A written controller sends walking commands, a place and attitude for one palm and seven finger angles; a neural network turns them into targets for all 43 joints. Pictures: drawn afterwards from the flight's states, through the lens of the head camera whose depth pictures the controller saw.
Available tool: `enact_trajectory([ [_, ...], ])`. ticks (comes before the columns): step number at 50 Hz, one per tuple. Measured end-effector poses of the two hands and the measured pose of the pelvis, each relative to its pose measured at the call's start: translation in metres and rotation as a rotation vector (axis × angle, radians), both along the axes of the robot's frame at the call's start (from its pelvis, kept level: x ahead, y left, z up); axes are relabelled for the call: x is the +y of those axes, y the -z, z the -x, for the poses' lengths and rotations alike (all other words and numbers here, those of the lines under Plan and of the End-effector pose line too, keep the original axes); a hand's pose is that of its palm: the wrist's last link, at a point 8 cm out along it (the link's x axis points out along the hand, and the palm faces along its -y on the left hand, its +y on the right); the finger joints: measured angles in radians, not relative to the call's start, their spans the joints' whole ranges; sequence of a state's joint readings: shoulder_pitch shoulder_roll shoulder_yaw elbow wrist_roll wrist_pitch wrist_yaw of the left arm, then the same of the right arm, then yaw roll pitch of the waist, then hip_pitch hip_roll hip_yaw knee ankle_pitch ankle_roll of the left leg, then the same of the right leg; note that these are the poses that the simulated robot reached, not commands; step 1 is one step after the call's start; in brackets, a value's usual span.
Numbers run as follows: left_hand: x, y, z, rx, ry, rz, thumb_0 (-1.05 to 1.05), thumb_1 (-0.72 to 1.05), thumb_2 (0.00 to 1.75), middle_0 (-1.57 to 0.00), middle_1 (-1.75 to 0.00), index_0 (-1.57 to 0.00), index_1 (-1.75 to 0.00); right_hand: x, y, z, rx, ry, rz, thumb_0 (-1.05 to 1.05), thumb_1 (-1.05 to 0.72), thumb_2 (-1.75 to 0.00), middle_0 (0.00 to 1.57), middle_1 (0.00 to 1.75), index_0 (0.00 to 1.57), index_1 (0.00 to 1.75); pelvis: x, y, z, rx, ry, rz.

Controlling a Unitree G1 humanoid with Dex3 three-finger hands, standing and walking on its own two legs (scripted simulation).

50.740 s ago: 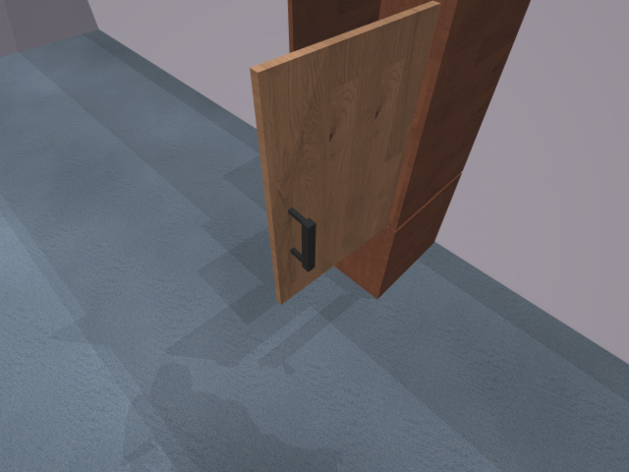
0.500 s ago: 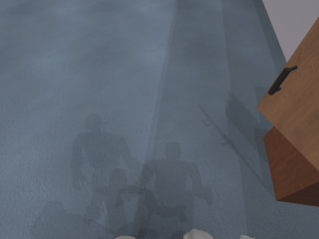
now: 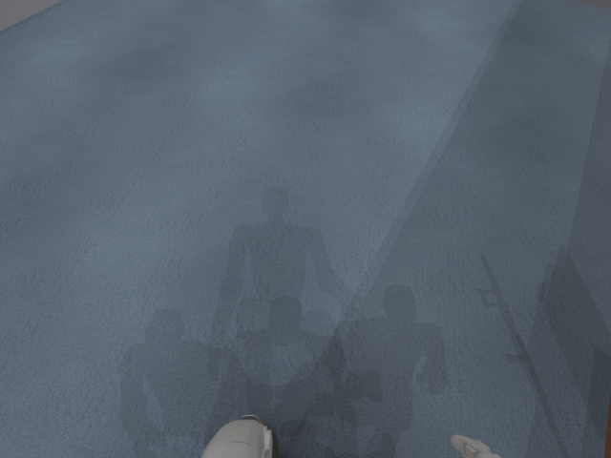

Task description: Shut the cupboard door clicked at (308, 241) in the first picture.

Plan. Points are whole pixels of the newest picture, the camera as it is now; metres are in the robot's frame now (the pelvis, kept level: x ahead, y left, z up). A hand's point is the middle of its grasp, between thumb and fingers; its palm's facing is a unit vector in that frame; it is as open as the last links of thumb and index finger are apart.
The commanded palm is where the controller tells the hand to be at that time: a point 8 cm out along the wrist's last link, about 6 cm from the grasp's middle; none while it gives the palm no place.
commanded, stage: walk to a spot facing it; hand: left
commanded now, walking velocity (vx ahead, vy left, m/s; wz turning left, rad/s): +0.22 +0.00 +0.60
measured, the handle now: out of the picture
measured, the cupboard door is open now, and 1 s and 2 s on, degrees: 34 34 34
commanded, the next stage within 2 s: turn to face it in 0.16 s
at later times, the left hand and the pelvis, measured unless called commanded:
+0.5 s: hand (210, 385) +0.22 +0.17 -0.15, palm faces +0.09 -0.96 -0.25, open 7.4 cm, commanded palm none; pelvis +0.14 -0.03 +0.00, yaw +5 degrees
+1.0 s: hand (196, 357) +0.26 +0.20 -0.16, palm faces -0.11 -0.97 -0.20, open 7.4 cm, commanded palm none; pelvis +0.16 +0.00 +0.01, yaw -12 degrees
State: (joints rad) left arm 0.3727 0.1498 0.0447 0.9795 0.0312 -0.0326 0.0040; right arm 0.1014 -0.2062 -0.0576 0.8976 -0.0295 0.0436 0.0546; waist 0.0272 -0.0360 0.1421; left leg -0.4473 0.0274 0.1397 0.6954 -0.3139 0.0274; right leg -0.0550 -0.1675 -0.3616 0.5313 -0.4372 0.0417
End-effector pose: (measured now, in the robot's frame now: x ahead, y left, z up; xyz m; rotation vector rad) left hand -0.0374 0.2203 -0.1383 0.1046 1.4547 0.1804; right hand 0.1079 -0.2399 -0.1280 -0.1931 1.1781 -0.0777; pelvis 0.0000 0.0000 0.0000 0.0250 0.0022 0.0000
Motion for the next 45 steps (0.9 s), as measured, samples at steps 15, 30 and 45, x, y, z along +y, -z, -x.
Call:
enact_trajectory([
  [15, 0.047, -0.024, -0.183, -0.33, -0.017, -0.104, 0.01, 0.91, 0.9, -0.2, -0.29, -0.2, -0.3, 0.008, 0.002, -0.048, 0.059, -0.062, 0.028, 0.0, -0.91, -0.9, 0.2, 0.3, 0.2, 0.3, -0.001, -0.004, -0.073, 0.001, -0.129, 0.026],
  [30, -0.023, -0.019, -0.229, -0.196, 0.01, -0.06, 0.0, 0.94, 0.9, -0.2, -0.29, -0.2, -0.3, -0.029, 0.006, -0.106, 0.1, 0.052, 0.006, 0.0, -0.91, -0.9, 0.2, 0.3, 0.2, 0.3, -0.035, -0.011, -0.153, -0.001, -0.042, 0.002],
  [45, 0.027, 0.006, -0.25, -0.085, 0.118, -0.008, 0.01, 0.92, 0.9, -0.2, -0.29, -0.2, -0.3, -0.004, -0.017, -0.131, -0.058, 0.145, 0.089, 0.0, -0.91, -0.9, 0.2, 0.3, 0.2, 0.3, 0.002, -0.004, -0.164, -0.008, 0.145, 0.045],
])
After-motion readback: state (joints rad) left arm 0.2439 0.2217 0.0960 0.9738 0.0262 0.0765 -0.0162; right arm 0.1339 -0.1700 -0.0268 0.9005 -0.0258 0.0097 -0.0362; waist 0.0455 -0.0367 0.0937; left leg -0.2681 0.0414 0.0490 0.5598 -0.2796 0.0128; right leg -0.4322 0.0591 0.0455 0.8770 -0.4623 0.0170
